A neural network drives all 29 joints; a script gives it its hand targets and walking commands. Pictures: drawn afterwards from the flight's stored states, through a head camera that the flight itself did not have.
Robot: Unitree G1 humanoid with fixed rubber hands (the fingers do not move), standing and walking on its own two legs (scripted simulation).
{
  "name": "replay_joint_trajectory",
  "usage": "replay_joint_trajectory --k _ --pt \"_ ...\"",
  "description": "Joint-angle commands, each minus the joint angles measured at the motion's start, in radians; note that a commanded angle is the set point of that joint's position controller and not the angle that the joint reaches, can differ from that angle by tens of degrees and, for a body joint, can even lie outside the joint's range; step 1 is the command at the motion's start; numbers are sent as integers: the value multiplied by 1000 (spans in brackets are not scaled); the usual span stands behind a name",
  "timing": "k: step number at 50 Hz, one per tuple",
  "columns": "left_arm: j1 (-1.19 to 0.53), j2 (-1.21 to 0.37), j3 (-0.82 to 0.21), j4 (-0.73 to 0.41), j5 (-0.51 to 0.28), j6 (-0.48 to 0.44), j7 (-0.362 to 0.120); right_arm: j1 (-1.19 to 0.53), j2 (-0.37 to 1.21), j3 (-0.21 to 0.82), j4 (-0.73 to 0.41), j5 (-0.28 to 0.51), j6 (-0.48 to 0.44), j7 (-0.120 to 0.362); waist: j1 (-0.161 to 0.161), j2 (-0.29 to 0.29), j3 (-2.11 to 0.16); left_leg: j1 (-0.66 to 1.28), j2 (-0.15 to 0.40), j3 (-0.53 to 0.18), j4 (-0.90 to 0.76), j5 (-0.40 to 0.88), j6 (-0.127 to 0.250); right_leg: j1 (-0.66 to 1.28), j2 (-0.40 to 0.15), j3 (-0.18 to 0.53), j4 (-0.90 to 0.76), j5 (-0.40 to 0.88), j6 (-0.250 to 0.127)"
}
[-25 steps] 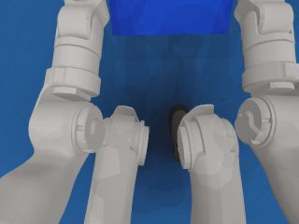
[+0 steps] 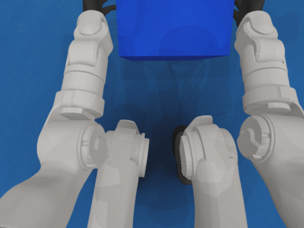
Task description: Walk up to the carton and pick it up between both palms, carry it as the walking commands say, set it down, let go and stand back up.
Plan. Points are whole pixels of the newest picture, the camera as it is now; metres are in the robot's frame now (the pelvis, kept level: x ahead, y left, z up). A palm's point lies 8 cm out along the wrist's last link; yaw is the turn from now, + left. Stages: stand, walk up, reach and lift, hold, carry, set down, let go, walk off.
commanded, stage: set down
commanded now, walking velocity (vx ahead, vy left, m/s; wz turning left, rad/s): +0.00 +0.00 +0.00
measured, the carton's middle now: (168, 15) +0.56 -0.05 -0.23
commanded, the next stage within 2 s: none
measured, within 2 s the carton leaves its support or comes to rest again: neither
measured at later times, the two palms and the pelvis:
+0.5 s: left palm (96, 16) +0.54 +0.11 -0.15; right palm (244, 16) +0.53 -0.19 -0.15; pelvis +0.01 -0.01 +0.00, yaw +1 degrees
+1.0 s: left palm (95, 16) +0.54 +0.11 -0.15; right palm (245, 15) +0.53 -0.20 -0.15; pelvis +0.00 +0.00 -0.01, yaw +1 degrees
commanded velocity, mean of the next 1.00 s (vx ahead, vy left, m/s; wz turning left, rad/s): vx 0.00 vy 0.00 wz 0.00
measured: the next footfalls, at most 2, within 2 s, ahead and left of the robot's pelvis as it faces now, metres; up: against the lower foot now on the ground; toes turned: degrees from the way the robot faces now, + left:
none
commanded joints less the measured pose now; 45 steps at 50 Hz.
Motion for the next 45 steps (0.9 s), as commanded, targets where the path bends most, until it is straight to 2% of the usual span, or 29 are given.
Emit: replay_joint_trajectory --k 1,2,3,7,10,11,13,14,15,16,17,20,21,22,24,25,29,30,31,32,35,36,37,38,39,41,42,44,45 --pt "-404 -948 -438 28 -87 16 -317 -441 973 395 -17 64 15 275 -57 27 -1081 353 2 -64 -278 415 -15 547 48 6 -156 390 -35" --pt "-412 -919 -436 53 -93 12 -311 -427 977 398 8 72 15 270 -36 57 -1068 360 14 -45 -256 438 -23 559 41 23 -162 414 -32" --pt "-450 -918 -475 18 -129 -5 -302 -451 979 431 -34 105 1 266 -69 -2 -1142 397 14 -70 -254 434 -12 582 39 7 -146 419 -23" --pt "-375 -922 -453 87 -128 -10 -297 -422 939 402 -2 84 -16 249 -89 8 -1117 361 14 -78 -259 423 -23 586 40 11 -155 428 -26" --pt "-354 -868 -439 56 -90 -27 -281 -419 938 409 -28 93 -28 237 -3 44 -1099 347 12 -43 -245 457 -26 553 53 34 -159 445 -23" --pt "-403 -869 -440 20 -108 -32 -287 -479 903 415 -87 96 -35 239 -32 48 -1153 374 16 -55 -250 507 -28 594 42 36 -157 489 -27" --pt "-425 -866 -458 19 -127 -38 -288 -396 902 395 1 77 -30 226 -87 26 -1107 352 31 -76 -256 481 -33 580 49 20 -156 486 -26" --pt "-361 -891 -425 55 -115 -25 -293 -447 875 404 -44 71 -33 229 -66 28 -1100 335 19 -57 -245 461 -24 600 42 37 -169 466 -33" --pt "-362 -828 -424 101 -94 -23 -293 -378 920 378 52 56 -20 224 -58 21 -1051 303 26 -49 -259 417 -26 569 45 32 -174 434 -23" --pt "-373 -855 -427 55 -104 -32 -290 -397 919 382 10 58 -29 230 -29 38 -1074 328 12 -55 -255 444 -27 564 44 41 -159 446 -31" --pt "-369 -864 -448 14 -98 -45 -291 -384 937 416 -26 85 -38 226 -35 42 -1126 300 20 -43 -246 464 -30 654 53 57 -160 528 -32" --pt "-333 -867 -413 90 -81 -31 -296 -378 896 358 42 52 -35 224 -64 37 -1041 287 17 -45 -240 423 -24 571 46 46 -158 444 -31" --pt "-356 -848 -409 42 -98 -38 -301 -387 912 378 10 44 -34 224 -58 -13 -1066 296 21 -64 -250 456 -18 585 43 48 -161 478 -33" --pt "-308 -875 -415 103 -79 -32 -296 -411 889 358 8 50 -45 219 -69 52 -1048 324 27 -69 -262 446 -23 572 43 31 -145 451 -29" --pt "-338 -808 -382 126 -65 -33 -289 -415 895 386 19 51 -35 218 -32 6 -1033 282 26 -49 -243 377 -20 587 35 54 -157 414 -20" --pt "-360 -803 -397 93 -65 -36 -292 -391 893 368 57 51 -36 215 -64 5 -993 257 31 -56 -242 352 -16 584 39 52 -156 407 -20" --pt "-330 -817 -396 108 -44 -27 -300 -424 892 363 34 70 -43 228 -2 59 -995 288 32 -64 -248 385 -12 537 42 50 -128 403 -33" --pt "-347 -820 -385 84 -60 -39 -296 -373 882 344 72 44 -38 226 -60 7 -998 293 17 -57 -246 383 -15 547 45 34 -143 401 -22" --pt "-365 -769 -386 82 -49 -32 -295 -397 844 343 74 60 -38 224 -6 92 -955 263 25 -25 -226 375 -28 538 46 64 -149 396 -36" --pt "-353 -773 -360 103 -31 -31 -298 -402 859 327 111 53 -31 231 -2 43 -926 238 24 -56 -256 325 -15 531 39 52 -131 353 -32" --pt "-370 -820 -402 111 -66 -21 -311 -390 850 330 70 21 -36 224 -98 40 -950 265 29 -50 -219 355 -20 566 32 50 -151 391 -41" --pt "-319 -791 -336 146 -19 -21 -313 -373 856 306 108 12 -31 229 -36 47 -873 227 22 -39 -242 310 -15 523 36 49 -150 336 -34" --pt "-312 -758 -337 133 -31 -27 -309 -397 889 334 88 26 -25 237 -19 -18 -908 240 23 -49 -233 320 -5 539 29 51 -147 345 -24" --pt "-314 -799 -341 143 -32 -21 -319 -393 846 321 74 29 -29 232 -41 53 -909 248 24 -40 -234 324 -11 534 31 57 -145 354 -35" --pt "-314 -774 -324 171 -24 -14 -313 -399 875 337 75 34 -24 235 -4 24 -909 263 28 -45 -225 334 -7 527 27 60 -143 347 -28" --pt "-342 -761 -321 110 -10 -27 -308 -404 882 331 82 49 -28 238 -2 -9 -911 226 20 -40 -235 303 1 536 35 60 -136 332 -23" --pt "-353 -772 -348 143 -27 -18 -311 -354 819 278 125 11 -29 233 -84 46 -876 240 35 -61 -237 310 -13 500 33 49 -130 337 -39" --pt "-318 -709 -332 136 -2 -22 -308 -369 832 302 100 37 -29 241 -19 21 -851 254 32 -52 -241 327 -7 471 31 42 -136 329 -20" --pt "-322 -797 -353 149 -25 -17 -311 -374 874 307 80 26 -30 246 -33 44 -921 301 21 -64 -244 365 -8 494 35 39 -128 365 -30"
